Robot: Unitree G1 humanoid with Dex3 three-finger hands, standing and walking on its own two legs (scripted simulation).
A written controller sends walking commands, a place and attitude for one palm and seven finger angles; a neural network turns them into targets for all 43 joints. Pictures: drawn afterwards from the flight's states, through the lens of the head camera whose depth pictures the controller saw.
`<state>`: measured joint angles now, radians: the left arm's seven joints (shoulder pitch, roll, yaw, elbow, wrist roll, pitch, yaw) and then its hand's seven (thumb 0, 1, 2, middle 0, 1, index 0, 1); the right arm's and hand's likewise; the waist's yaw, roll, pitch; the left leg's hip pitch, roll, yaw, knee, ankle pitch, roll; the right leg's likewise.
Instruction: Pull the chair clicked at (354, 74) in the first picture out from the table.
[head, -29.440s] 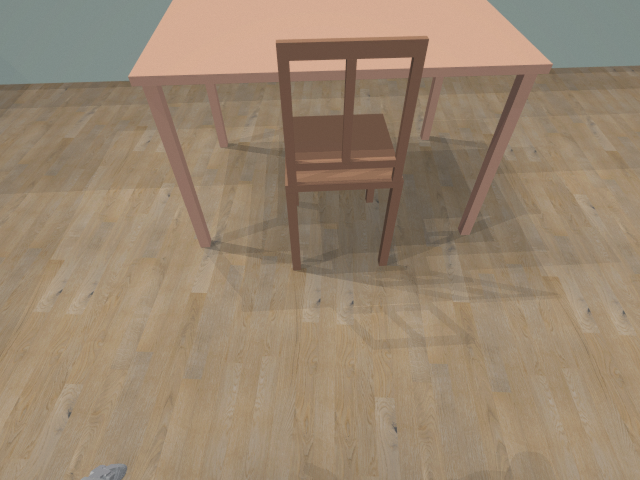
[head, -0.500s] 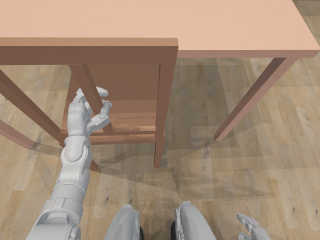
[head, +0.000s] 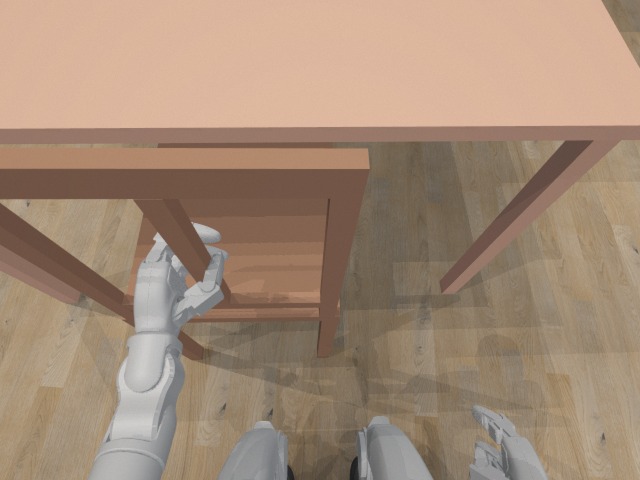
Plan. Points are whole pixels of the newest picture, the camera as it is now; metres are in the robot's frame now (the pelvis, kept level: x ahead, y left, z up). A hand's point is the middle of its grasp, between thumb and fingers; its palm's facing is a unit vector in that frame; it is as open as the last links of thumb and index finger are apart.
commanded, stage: step backward, pulling the chair out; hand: left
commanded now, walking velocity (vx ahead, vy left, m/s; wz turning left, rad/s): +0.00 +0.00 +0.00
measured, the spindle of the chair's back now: (197, 259) +0.37 +0.15 +0.01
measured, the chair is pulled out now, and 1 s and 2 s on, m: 0.03 0.09 0.25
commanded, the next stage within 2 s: none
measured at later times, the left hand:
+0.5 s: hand (211, 279) +0.34 +0.13 +0.02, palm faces -0.04 -0.99 -0.10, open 5.6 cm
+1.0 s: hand (215, 328) +0.29 +0.12 +0.02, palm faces -0.02 -0.99 -0.12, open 5.6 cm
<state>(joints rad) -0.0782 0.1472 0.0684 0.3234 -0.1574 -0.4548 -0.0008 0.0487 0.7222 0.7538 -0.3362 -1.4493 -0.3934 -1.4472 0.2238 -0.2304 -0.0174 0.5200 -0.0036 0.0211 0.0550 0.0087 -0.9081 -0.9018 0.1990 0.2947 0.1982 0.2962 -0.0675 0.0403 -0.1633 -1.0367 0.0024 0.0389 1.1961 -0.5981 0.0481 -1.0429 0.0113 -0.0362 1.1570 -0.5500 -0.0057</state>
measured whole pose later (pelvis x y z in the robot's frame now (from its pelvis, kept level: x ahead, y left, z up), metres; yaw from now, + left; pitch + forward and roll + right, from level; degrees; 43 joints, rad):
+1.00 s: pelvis -0.02 +0.00 +0.10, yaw -4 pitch +4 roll -1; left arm -0.16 0.14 0.02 0.68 -0.07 -0.17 0.09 0.10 0.67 0.76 -0.29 -1.15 -0.49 -1.45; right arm 0.20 -0.19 0.04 0.62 -0.01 0.10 -0.07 0.01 -0.91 -0.90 0.20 0.30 0.20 0.30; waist -0.05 0.01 0.10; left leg -0.30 0.00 0.09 0.51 -0.29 0.05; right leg -0.33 -0.02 -0.04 0.49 -0.22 0.00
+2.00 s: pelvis -0.19 +0.02 +0.09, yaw -5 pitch +3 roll -1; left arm -0.18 0.14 -0.02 0.67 -0.06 -0.15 0.10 0.06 0.66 0.76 -0.25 -1.15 -0.49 -1.45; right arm 0.18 -0.22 0.00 0.65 -0.02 0.04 -0.07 0.01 -0.91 -0.90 0.20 0.29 0.20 0.30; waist -0.05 0.02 0.12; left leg -0.41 0.04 -0.02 0.50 -0.15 -0.02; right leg -0.30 0.01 -0.02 0.50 -0.26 0.00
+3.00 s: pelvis -0.38 +0.00 +0.09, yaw -1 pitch +2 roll -2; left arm -0.23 0.13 -0.03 0.70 -0.06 -0.18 0.08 0.04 0.66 0.77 -0.24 -1.15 -0.49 -1.45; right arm 0.15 -0.20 0.02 0.67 0.00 0.03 -0.07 0.01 -0.91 -0.90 0.20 0.30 0.20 0.30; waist -0.04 0.06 0.17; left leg -0.40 0.07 -0.06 0.53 -0.17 -0.05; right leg -0.32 0.04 -0.04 0.47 -0.19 -0.01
